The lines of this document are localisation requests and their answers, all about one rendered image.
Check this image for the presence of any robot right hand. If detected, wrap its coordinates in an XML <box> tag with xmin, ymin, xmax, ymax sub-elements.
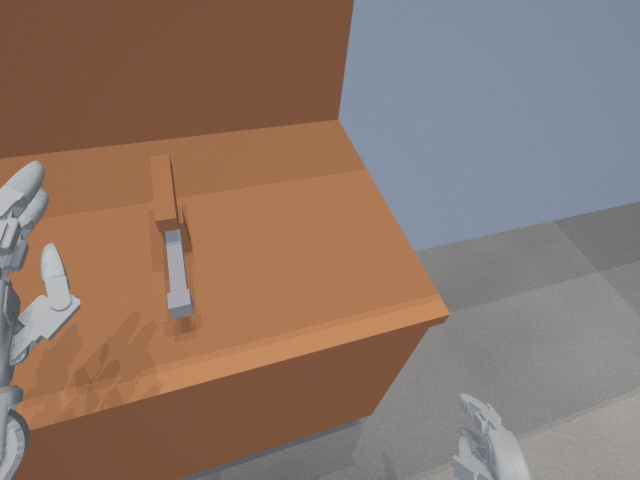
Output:
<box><xmin>453</xmin><ymin>393</ymin><xmax>532</xmax><ymax>480</ymax></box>

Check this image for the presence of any tap lever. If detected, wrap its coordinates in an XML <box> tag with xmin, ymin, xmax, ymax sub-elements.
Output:
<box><xmin>165</xmin><ymin>229</ymin><xmax>194</xmax><ymax>319</ymax></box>

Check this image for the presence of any robot left hand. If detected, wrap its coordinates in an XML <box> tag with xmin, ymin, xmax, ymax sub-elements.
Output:
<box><xmin>0</xmin><ymin>160</ymin><xmax>80</xmax><ymax>386</ymax></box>

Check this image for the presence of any counter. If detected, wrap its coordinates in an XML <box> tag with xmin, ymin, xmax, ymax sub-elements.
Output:
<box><xmin>0</xmin><ymin>0</ymin><xmax>450</xmax><ymax>480</ymax></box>

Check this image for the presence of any left robot forearm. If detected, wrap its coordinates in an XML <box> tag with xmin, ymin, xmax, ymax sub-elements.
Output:
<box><xmin>0</xmin><ymin>385</ymin><xmax>30</xmax><ymax>480</ymax></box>

